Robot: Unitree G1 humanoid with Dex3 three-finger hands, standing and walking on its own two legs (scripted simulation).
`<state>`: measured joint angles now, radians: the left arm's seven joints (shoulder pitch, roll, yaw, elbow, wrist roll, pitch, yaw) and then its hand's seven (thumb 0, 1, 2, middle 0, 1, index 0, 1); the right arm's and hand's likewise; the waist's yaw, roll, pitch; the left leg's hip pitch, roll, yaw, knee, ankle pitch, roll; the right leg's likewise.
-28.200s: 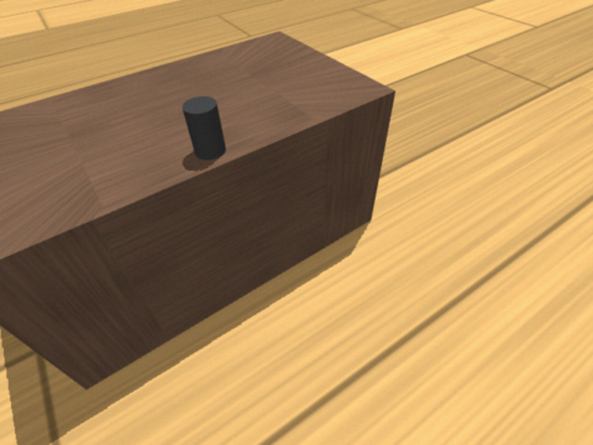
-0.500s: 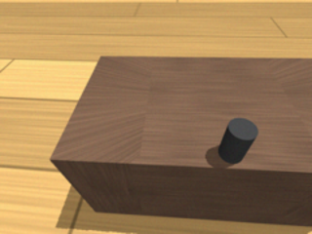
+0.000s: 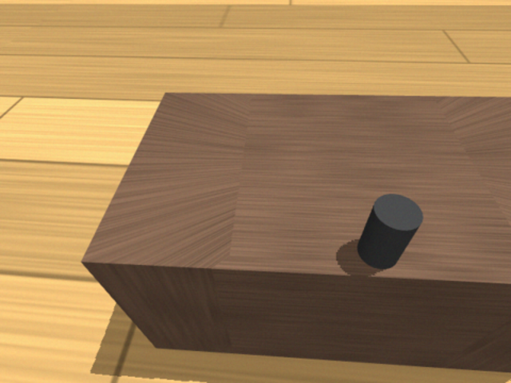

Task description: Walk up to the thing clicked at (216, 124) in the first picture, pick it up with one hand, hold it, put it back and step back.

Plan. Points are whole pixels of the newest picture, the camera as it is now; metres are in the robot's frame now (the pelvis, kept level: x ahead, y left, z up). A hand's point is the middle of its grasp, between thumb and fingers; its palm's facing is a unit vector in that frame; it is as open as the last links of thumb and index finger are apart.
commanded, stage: stand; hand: right
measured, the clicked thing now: (386, 233) +0.42 -0.24 -0.06
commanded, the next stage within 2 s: step back in 0.58 s
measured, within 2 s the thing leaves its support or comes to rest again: neither
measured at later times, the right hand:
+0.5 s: hand out of the picture +0.06 -0.25 -0.16, palm faces -0.02 +0.94 -0.34, open 7.4 cm
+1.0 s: hand out of the picture -0.02 -0.25 -0.17, palm faces -0.02 +0.90 -0.44, open 7.4 cm
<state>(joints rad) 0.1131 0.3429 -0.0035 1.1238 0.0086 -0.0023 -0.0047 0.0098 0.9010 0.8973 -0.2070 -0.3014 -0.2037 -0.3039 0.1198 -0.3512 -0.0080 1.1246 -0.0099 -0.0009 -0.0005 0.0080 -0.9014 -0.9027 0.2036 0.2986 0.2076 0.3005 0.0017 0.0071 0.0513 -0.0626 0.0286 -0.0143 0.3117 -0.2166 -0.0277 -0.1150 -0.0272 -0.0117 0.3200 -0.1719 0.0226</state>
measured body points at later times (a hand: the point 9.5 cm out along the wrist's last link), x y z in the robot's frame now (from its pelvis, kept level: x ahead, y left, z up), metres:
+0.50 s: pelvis +0.00 +0.00 +0.00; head +0.01 +0.00 +0.45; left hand +0.07 +0.30 -0.13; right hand +0.06 -0.30 -0.14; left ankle -0.03 +0.14 -0.75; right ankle +0.00 -0.13 -0.75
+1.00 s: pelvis -0.08 +0.04 -0.04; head -0.01 +0.06 +0.41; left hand +0.07 +0.36 -0.16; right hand -0.02 -0.29 -0.14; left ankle -0.11 +0.15 -0.75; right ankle -0.01 -0.12 -0.74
